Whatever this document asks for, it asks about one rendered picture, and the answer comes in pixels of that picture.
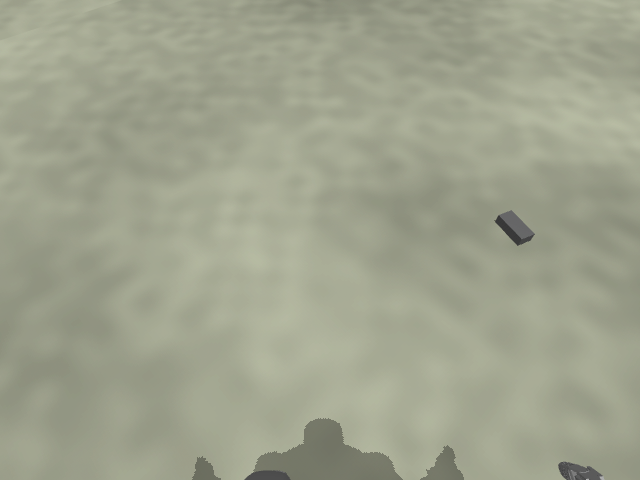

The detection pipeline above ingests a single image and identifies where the small box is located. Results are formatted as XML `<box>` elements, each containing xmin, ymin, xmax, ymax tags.
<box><xmin>495</xmin><ymin>210</ymin><xmax>535</xmax><ymax>246</ymax></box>

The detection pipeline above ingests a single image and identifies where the right robot hand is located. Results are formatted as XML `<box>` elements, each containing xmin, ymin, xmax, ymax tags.
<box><xmin>558</xmin><ymin>462</ymin><xmax>604</xmax><ymax>480</ymax></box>

